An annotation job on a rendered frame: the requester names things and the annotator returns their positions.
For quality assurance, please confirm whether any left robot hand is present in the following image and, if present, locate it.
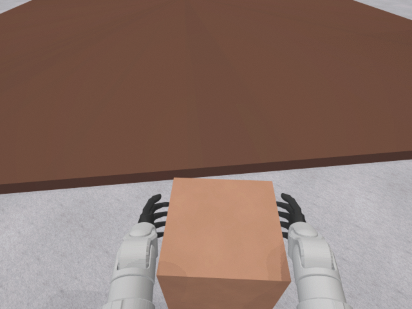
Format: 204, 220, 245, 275
138, 194, 169, 238

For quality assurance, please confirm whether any right robot hand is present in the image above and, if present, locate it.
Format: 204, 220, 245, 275
276, 193, 306, 239

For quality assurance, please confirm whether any right robot forearm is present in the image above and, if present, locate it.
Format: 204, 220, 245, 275
288, 222, 353, 309

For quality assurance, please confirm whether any left robot forearm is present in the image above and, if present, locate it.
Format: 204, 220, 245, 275
102, 222, 158, 309

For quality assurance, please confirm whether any carton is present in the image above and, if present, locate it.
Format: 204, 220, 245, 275
156, 178, 291, 309

